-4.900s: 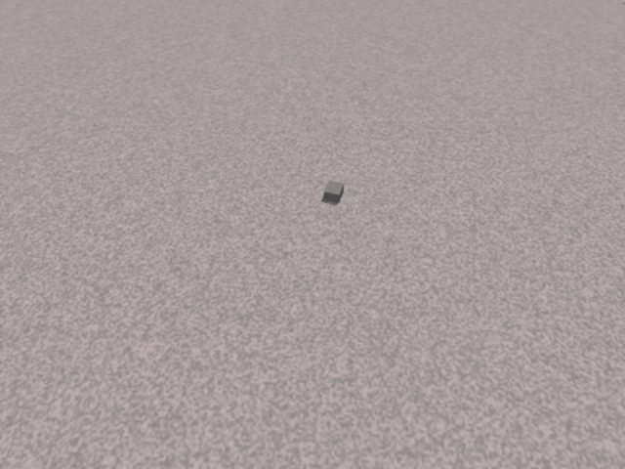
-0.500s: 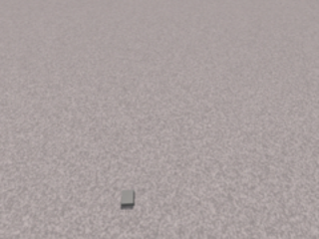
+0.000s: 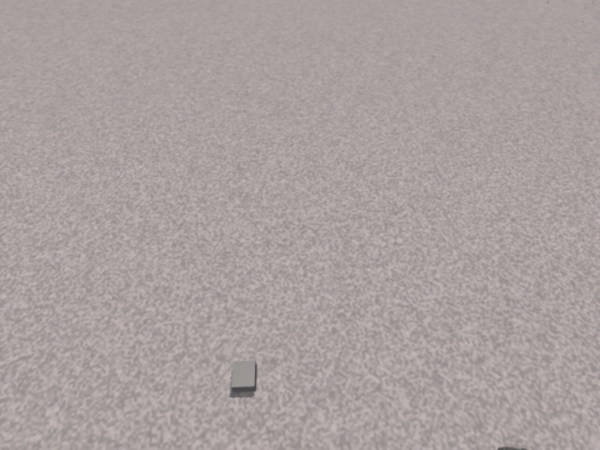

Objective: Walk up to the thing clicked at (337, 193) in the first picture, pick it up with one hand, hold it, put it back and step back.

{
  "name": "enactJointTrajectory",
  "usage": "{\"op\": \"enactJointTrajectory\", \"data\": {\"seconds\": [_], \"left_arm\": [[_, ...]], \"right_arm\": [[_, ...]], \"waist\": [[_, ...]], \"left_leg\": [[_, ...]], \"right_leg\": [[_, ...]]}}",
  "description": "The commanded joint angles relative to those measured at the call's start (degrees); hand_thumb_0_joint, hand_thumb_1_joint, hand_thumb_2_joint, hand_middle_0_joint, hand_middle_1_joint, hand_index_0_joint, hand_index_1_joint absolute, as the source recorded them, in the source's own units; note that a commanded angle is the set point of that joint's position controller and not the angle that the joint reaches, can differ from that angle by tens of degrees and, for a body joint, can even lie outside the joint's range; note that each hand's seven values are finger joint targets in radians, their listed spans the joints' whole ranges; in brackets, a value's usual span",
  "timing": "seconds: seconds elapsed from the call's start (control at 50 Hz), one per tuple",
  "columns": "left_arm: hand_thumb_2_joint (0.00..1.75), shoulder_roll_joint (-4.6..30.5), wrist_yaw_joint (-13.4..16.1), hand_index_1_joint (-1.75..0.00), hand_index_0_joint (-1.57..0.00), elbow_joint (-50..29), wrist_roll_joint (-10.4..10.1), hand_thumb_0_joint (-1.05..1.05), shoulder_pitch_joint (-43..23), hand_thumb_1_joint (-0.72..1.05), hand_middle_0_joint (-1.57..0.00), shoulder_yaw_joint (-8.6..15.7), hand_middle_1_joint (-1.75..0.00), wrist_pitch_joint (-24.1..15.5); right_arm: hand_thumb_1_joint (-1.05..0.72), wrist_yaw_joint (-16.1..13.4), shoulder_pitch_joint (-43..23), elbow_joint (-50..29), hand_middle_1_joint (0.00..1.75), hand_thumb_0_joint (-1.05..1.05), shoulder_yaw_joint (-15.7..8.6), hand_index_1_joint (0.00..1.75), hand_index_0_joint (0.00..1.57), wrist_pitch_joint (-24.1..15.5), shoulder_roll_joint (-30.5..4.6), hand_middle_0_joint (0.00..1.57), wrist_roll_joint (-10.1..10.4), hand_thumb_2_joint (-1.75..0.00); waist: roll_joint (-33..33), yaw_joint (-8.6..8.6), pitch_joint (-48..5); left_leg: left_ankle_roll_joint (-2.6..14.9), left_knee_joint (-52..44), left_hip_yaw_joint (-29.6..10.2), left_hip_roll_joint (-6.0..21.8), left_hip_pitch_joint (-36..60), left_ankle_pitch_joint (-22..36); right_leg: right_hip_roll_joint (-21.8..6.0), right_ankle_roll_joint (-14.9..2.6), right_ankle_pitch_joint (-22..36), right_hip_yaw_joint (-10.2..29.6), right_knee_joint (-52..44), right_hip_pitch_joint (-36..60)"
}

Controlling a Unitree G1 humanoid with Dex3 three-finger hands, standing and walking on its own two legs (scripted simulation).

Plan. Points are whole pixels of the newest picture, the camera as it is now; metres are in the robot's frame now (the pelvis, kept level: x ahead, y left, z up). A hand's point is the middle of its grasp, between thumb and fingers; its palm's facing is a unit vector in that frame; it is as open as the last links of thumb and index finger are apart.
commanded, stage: walk up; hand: left
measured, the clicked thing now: (244, 376) +0.47 +0.19 -0.75
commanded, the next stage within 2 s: none
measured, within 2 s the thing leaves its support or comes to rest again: neither
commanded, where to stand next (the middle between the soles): +0.03 -0.02 m, yaw +1 degrees
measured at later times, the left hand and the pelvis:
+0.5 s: hand out of the picture -0.01 +0.22 -0.17, palm faces +0.00 -0.92 -0.40, open 7.3 cm; pelvis -0.08 -0.05 -0.03, yaw +0 degrees
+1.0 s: hand out of the picture -0.10 +0.28 -0.15, palm faces +0.12 -0.89 -0.44, open 7.4 cm; pelvis -0.07 -0.01 -0.01, yaw +6 degrees
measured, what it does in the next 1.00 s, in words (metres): lifts its left foot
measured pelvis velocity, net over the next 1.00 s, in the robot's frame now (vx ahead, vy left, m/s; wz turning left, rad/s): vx -0.07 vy -0.01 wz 0.10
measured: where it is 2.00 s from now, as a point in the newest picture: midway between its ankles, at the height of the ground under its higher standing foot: outside the picture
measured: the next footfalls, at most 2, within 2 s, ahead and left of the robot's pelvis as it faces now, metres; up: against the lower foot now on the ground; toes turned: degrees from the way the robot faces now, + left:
left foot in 1.02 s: +0.05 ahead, +0.14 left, +0.00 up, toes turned +6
right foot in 1.54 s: -0.03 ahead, -0.14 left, +0.00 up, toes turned -2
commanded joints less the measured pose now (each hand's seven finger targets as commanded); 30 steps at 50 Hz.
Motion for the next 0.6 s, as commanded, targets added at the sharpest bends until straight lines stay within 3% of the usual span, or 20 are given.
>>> {"op": "enactJointTrajectory", "data": {"seconds": [0.0, 0.12, 0.14, 0.16, 0.18, 0.2, 0.22, 0.24, 0.26, 0.3, 0.34, 0.36, 0.4, 0.42, 0.44, 0.46, 0.48, 0.5, 0.54, 0.58], "left_arm": [[0.90, 12.05, 0.73, -0.30, -0.20, -3.80, 0.19, 0.00, -2.86, 0.90, -0.20, 2.00, -0.30, -1.51], [0.90, 11.86, 0.75, -0.30, -0.20, -3.57, 0.40, 0.00, -2.07, 0.90, -0.20, 2.20, -0.30, -1.51], [0.90, 15.70, 0.79, -0.30, -0.20, -5.51, -0.06, 0.00, -3.17, 0.90, -0.20, 3.88, -0.30, 0.23], [0.90, 14.36, 1.00, -0.30, -0.20, -6.69, -0.38, 0.00, -1.93, 0.90, -0.20, 3.94, -0.30, 0.90], [0.90, 13.00, 1.06, -0.30, -0.20, -7.32, -0.56, 0.00, -0.34, 0.90, -0.20, 3.70, -0.30, 1.35], [0.90, 12.50, 1.00, -0.30, -0.20, -8.48, -0.42, 0.00, -0.40, 0.90, -0.20, 3.73, -0.30, 1.70], [0.90, 11.79, 0.83, -0.30, -0.20, -9.36, -0.41, 0.00, 1.47, 0.90, -0.20, 4.05, -0.30, 2.33], [0.90, 11.65, 0.49, -0.30, -0.20, -10.36, -0.17, 0.00, 1.69, 0.90, -0.20, 4.38, -0.30, 3.25], [0.90, 11.51, 0.27, -0.30, -0.20, -10.85, -0.17, 0.00, 2.68, 0.90, -0.20, 4.57, -0.30, 3.97], [0.90, 11.44, -0.38, -0.30, -0.20, -11.72, -0.13, 0.00, 4.93, 0.90, -0.20, 5.09, -0.30, 4.27], [0.90, 10.96, -0.86, -0.30, -0.20, -11.80, -0.07, 0.00, 7.11, 0.90, -0.20, 5.25, -0.30, 3.90], [0.90, 10.85, -0.83, -0.30, -0.20, -11.84, 0.32, 0.00, 8.10, 0.90, -0.20, 5.37, -0.30, 3.50], [0.90, 10.19, -0.30, -0.30, -0.20, -9.51, 1.03, 0.00, 12.58, 0.90, -0.20, 5.63, -0.30, 1.95], [0.90, 11.59, 0.27, -0.30, -0.20, -9.12, 1.58, 0.00, 12.74, 0.90, -0.20, 6.12, -0.30, 1.07], [0.90, 16.84, 0.99, -0.30, -0.20, -10.55, 2.59, 0.00, 11.08, 0.90, -0.20, 7.31, -0.30, 0.28], [0.90, 21.05, 1.16, -0.30, -0.20, -13.61, 3.37, 0.00, 4.58, 0.90, -0.20, 7.87, -0.30, -0.21], [0.90, 24.33, 1.10, -0.30, -0.20, -15.63, 3.34, 0.00, 1.07, 0.90, -0.20, 8.09, -0.30, -0.25], [0.90, 20.07, 1.12, -0.30, -0.20, -16.41, 2.95, 0.00, -1.88, 0.90, -0.20, 7.51, -0.30, -0.66], [0.90, 13.37, 1.67, -0.30, -0.20, -14.69, 1.97, 0.00, -0.61, 0.90, -0.20, 5.87, -0.30, -2.17], [0.90, 14.09, 1.93, -0.30, -0.20, -13.44, 1.99, 0.00, 5.96, 0.90, -0.20, 6.22, -0.30, -3.54]], "right_arm": [[-0.90, -0.81, -2.40, -3.18, 0.30, 0.00, -2.33, 0.30, 0.20, -1.17, -12.86, 0.20, -0.13, -0.90], [-0.90, -0.74, -2.79, -3.28, 0.30, 0.00, -2.45, 0.30, 0.20, -1.11, -12.63, 0.20, -0.23, -0.90], [-0.90, -1.42, -2.56, -3.97, 0.30, 0.00, -3.79, 0.30, 0.20, -0.08, -16.97, 0.20, 0.38, -0.90], [-0.90, -1.83, -0.56, -4.36, 0.30, 0.00, -4.06, 0.30, 0.20, 0.25, -16.95, 0.20, 0.76, -0.90], [-0.90, -1.91, -0.16, -4.76, 0.30, 0.00, -4.49, 0.30, 0.20, 0.48, -17.56, 0.20, 0.87, -0.90], [-0.90, -2.15, 1.23, -5.24, 0.30, 0.00, -5.20, 0.30, 0.20, 0.61, -18.76, 0.20, 0.96, -0.90], [-0.90, -2.32, 0.77, -6.69, 0.30, 0.00, -5.75, 0.30, 0.20, 0.72, -19.85, 0.20, 0.83, -0.90], [-0.90, -2.57, 0.71, -7.71, 0.30, 0.00, -6.18, 0.30, 0.20, 0.71, -19.90, 0.20, 0.19, -0.90], [-0.90, -2.87, 0.53, -8.93, 0.30, 0.00, -6.52, 0.30, 0.20, 0.74, -19.99, 0.20, -0.48, -0.90], [-0.90, -3.09, -2.35, -11.76, 0.30, 0.00, -6.83, 0.30, 0.20, 1.15, -19.16, 0.20, -1.21, -0.90], [-0.90, -2.99, -3.79, -12.87, 0.30, 0.00, -6.80, 0.30, 0.20, 1.42, -18.02, 0.20, -2.08, -0.90], [-0.90, -2.83, -4.35, -13.36, 0.30, 0.00, -6.85, 0.30, 0.20, 1.60, -17.88, 0.20, -2.19, -0.90], [-0.90, -1.90, -5.55, -14.13, 0.30, 0.00, -6.58, 0.30, 0.20, 2.53, -17.20, 0.20, -1.87, -0.90], [-0.90, -1.54, -3.82, -13.89, 0.30, 0.00, -5.83, 0.30, 0.20, 3.14, -14.67, 0.20, -1.62, -0.90], [-0.90, -1.50, -1.13, -14.45, 0.30, 0.00, -4.38, 0.30, 0.20, 3.21, -9.73, 0.20, -1.24, -0.90], [-0.90, -1.87, -1.37, -14.43, 0.30, 0.00, -4.49, 0.30, 0.20, 3.32, -9.58, 0.20, -0.94, -0.90], [-0.90, -2.28, -1.85, -14.27, 0.30, 0.00, -5.75, 0.30, 0.20, 3.08, -13.69, 0.20, -1.08, -0.90], [-0.90, -1.96, -1.01, -13.11, 0.30, 0.00, -6.31, 0.30, 0.20, 2.68, -15.28, 0.20, -0.66, -0.90], [-0.90, -0.74, 2.59, -10.74, 0.30, 0.00, -5.16, 0.30, 0.20, 2.44, -12.34, 0.20, 0.41, -0.90], [-0.90, -0.36, 4.20, -11.14, 0.30, 0.00, -4.31, 0.30, 0.20, 2.87, -11.33, 0.20, -0.31, -0.90]], "waist": [[-0.16, -0.20, -4.85], [0.44, -0.04, -4.25], [-0.40, -0.74, 3.24], [0.69, -0.88, -0.12], [2.64, -0.63, -1.13], [5.55, -1.74, -4.23], [10.03, -1.43, -7.46], [11.58, -1.58, -9.50], [10.65, -1.13, -10.62], [11.00, 0.51, -11.05], [11.15, 1.71, -11.57], [11.66, 2.13, -11.83], [10.75, 4.31, -10.45], [5.20, 4.57, -7.16], [-9.73, 3.64, -2.82], [-9.67, 2.12, -0.16], [-13.66, 3.24, 1.10], [-10.08, 0.99, 4.37], [-4.39, -1.22, 2.44], [-5.83, 0.88, -2.79]], "left_leg": [[3.19, -2.38, -3.19, 4.27, 5.80, 10.09], [3.32, -2.88, -3.55, 4.19, 5.50, 9.08], [4.13, 1.72, -4.72, 5.10, -0.01, 26.52], [5.42, 2.59, -5.06, 6.63, 1.90, 33.33], [6.77, 1.59, -6.73, 8.10, 3.08, 34.44], [9.58, -0.20, -10.15, 11.10, 4.18, 36.58], [13.08, -1.92, -15.24, 15.29, 4.37, 36.82], [15.86, -3.35, -17.97, 18.05, 3.73, 32.51], [16.33, -3.37, -16.85, 18.09, 1.63, 24.98], [14.84, -1.55, -13.11, 15.95, -1.15, 16.80], [12.55, 0.36, -10.21, 12.55, -0.67, 7.90], [11.88, 1.73, -11.03, 12.03, 0.52, 5.54], [10.27, 6.88, -8.32, 8.95, -2.79, 1.13], [8.19, 13.38, -5.67, 5.19, -8.21, -3.22], [4.70, 22.11, -3.25, -3.45, -18.63, -17.09], [2.52, 26.02, -6.98, -6.95, -19.53, -24.05], [2.17, 31.96, -8.88, -4.26, -12.61, -24.29], [2.32, 33.25, -9.70, -3.52, -10.09, -20.42], [2.31, 31.97, -9.63, -5.72, -14.28, -13.56], [2.22, 30.52, -9.00, -6.27, -16.99, -13.60]], "right_leg": [[-4.72, -2.98, 8.89, 2.73, -5.09, -3.59], [-4.46, -2.78, 7.73, 2.26, -5.47, -3.77], [-3.67, -2.83, 20.11, 1.62, 2.32, -7.89], [-2.59, -2.86, 20.61, 0.12, 5.12, -7.09], [-1.04, -2.52, 17.30, -0.55, 7.27, -8.44], [1.20, -2.49, 13.31, -1.13, 13.68, -8.47], [3.01, -2.37, -0.11, -0.42, 22.36, -9.48], [3.38, -2.64, -17.19, 2.86, 30.65, -11.09], [2.40, -3.02, -18.80, 5.89, 35.47, -11.25], [1.14, -4.14, -17.39, 7.37, 36.35, -11.94], [0.71, -4.06, -14.29, 5.47, 28.87, -12.05], [0.30, -4.01, -12.62, 4.16, 21.53, -11.66], [1.57, -3.67, -3.58, 0.05, 4.16, -5.08], [0.52, -3.04, -2.38, 3.81, -2.27, -2.24], [-9.31, -3.22, -3.44, 21.05, -7.25, -3.25], [-16.39, -8.90, -7.65, 27.14, -8.26, -11.91], [-21.34, -14.91, -14.83, 32.87, -10.03, -22.82], [-18.23, -13.86, -8.90, 26.65, -8.58, -24.25], [-8.70, -7.68, 15.55, 11.91, -2.36, -9.81], [-8.67, -5.59, 22.95, 11.67, -0.03, 2.63]]}}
